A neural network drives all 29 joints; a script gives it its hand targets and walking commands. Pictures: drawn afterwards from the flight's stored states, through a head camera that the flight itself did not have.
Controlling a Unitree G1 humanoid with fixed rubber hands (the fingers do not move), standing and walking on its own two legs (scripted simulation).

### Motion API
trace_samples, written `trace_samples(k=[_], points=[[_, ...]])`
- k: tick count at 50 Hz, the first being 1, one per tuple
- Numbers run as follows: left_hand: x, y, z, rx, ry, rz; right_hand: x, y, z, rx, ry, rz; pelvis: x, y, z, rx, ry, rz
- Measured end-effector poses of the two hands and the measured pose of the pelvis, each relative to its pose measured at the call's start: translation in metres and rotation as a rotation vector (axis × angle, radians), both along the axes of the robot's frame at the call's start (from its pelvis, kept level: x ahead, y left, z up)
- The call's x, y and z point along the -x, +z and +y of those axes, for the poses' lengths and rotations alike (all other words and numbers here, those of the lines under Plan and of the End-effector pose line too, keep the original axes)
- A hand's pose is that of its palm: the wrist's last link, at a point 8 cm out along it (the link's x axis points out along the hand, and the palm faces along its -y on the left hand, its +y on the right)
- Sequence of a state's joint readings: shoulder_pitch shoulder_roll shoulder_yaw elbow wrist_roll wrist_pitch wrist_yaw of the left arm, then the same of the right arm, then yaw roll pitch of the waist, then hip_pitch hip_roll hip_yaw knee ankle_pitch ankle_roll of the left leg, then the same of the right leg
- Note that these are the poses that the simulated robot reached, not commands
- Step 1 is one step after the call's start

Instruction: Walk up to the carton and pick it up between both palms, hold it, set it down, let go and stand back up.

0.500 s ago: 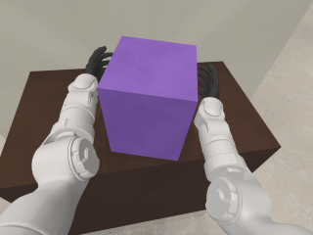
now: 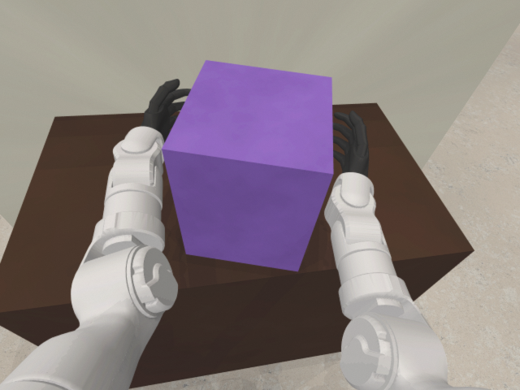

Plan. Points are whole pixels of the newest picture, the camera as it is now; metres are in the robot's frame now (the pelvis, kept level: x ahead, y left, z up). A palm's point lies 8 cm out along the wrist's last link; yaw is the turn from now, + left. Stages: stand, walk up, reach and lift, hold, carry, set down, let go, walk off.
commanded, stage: reach and lift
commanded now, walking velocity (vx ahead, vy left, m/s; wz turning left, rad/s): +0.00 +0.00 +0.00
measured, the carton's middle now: (254, 171) +0.44 +0.03 +0.08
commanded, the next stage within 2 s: none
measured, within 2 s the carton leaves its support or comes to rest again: leaves its support in 0.78 s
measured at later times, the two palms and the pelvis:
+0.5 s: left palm (151, 137) +0.43 +0.18 +0.15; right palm (350, 171) +0.39 -0.11 +0.14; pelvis +0.00 +0.00 +0.00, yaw +1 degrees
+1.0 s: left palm (156, 137) +0.40 +0.17 +0.18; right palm (372, 173) +0.36 -0.12 +0.16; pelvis -0.03 +0.00 +0.00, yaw +0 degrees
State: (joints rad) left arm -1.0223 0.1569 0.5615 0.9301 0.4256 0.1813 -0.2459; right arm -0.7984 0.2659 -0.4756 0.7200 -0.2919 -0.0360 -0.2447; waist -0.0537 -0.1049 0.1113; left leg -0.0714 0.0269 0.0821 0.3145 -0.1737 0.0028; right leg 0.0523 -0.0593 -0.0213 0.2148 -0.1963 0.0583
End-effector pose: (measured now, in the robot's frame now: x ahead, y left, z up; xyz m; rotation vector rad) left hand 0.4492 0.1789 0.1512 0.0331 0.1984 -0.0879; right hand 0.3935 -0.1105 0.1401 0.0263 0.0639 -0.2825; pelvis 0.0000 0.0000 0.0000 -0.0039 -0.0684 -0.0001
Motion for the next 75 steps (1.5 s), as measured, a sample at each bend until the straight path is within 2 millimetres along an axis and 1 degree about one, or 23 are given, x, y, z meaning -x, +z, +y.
trace_samples(k=[12, 23, 31, 40, 44, 50, 57, 62, 69, 75], points=[[0.001, 0.000, 0.000, 0.000, 0.007, -0.002, 0.000, -0.001, 0.000, -0.006, 0.002, -0.007, 0.001, 0.000, 0.002, 0.002, -0.006, 0.001], [0.015, 0.002, 0.004, -0.034, 0.046, -0.010, 0.002, -0.001, 0.002, 0.000, 0.041, -0.021, 0.004, 0.000, -0.003, 0.004, 0.012, 0.003], [0.026, 0.004, 0.002, -0.045, 0.059, -0.012, 0.010, -0.001, 0.000, 0.016, 0.052, -0.020, 0.009, 0.001, -0.006, 0.004, 0.023, 0.004], [0.037, 0.011, -0.010, -0.039, 0.056, -0.010, 0.025, 0.002, -0.011, 0.013, 0.037, -0.016, 0.021, 0.001, -0.004, 0.007, 0.012, -0.002], [0.042, 0.016, -0.014, -0.038, 0.060, -0.010, 0.030, 0.008, -0.015, 0.012, 0.037, -0.015, 0.026, 0.001, -0.003, 0.007, 0.001, -0.004], [0.050, 0.031, -0.013, -0.038, 0.086, -0.024, 0.031, 0.024, -0.014, 0.002, 0.057, -0.030, 0.032, 0.001, -0.003, 0.007, -0.008, -0.007], [0.057, 0.045, -0.004, -0.044, 0.127, -0.021, 0.025, 0.042, -0.006, -0.001, 0.098, -0.023, 0.036, 0.001, -0.006, 0.006, 0.001, -0.018], [0.058, 0.053, -0.003, -0.051, 0.148, -0.021, 0.020, 0.051, -0.006, 0.000, 0.126, -0.019, 0.035, 0.002, -0.010, 0.006, 0.013, -0.012], [0.060, 0.059, -0.016, -0.065, 0.160, -0.024, 0.017, 0.063, -0.018, 0.001, 0.140, -0.018, 0.031, 0.001, -0.016, 0.006, 0.022, -0.019], [0.064, 0.066, -0.030, -0.051, 0.160, -0.036, 0.022, 0.076, -0.033, -0.002, 0.139, -0.034, 0.028, 0.001, -0.020, 0.006, 0.025, -0.033]])
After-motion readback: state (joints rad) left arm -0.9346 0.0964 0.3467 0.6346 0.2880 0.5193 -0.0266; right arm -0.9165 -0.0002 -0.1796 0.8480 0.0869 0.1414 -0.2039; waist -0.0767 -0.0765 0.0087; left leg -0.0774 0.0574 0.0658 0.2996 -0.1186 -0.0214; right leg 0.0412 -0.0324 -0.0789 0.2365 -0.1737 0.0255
